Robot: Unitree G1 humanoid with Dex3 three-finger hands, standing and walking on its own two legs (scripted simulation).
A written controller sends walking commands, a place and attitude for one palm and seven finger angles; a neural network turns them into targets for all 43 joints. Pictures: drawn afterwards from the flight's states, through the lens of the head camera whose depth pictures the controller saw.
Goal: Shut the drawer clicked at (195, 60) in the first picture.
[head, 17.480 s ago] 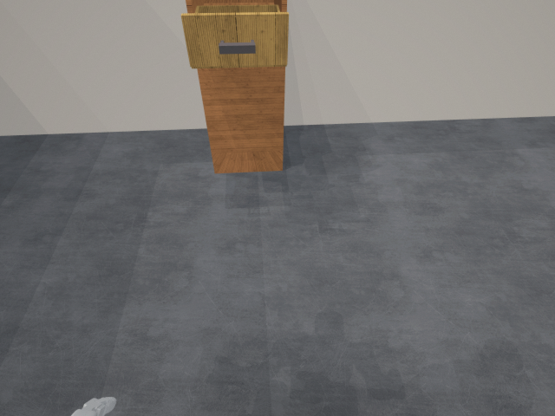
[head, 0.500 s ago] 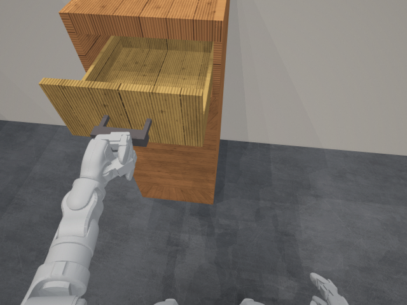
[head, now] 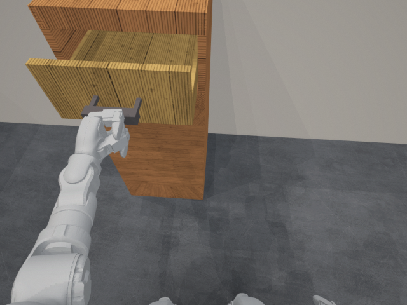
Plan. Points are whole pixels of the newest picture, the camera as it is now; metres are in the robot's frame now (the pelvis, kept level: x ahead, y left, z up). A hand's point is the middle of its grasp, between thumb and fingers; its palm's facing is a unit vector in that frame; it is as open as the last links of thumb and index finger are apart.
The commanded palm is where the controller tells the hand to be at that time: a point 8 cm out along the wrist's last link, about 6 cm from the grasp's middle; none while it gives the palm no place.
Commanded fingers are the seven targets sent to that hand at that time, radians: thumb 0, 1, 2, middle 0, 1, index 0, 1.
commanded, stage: push the drawer shut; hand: left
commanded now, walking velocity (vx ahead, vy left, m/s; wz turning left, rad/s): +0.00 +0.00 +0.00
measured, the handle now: (114, 108) +0.51 +0.19 +0.08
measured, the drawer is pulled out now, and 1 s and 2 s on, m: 0.13 0.00 0.00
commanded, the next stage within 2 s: pull the fist back off the drawer in 1.32 s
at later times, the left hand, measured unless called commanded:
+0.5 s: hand (130, 114) +0.48 +0.15 +0.08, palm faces -0.09 -1.00 -0.03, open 3.3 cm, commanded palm +0.47 +0.20 +0.08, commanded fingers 0.00 0.90 0.90 -1.40 -1.60 -1.40 -1.60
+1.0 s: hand (136, 93) +0.55 +0.15 +0.08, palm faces -0.08 -1.00 -0.02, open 3.2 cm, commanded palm +0.54 +0.20 +0.08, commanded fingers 0.00 0.90 0.90 -1.40 -1.60 -1.40 -1.60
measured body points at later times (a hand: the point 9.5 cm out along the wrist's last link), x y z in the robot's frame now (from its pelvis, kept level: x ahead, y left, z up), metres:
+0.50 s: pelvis +0.00 +0.00 -0.01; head +0.09 +0.00 +0.43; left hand +0.48 +0.20 +0.08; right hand +0.01 -0.26 -0.13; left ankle +0.01 +0.11 -0.71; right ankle +0.02 -0.10 -0.71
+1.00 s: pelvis +0.00 +0.02 -0.02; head +0.14 +0.02 +0.41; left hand +0.55 +0.20 +0.08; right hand -0.04 -0.25 -0.13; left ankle +0.01 +0.11 -0.71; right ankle +0.02 -0.10 -0.71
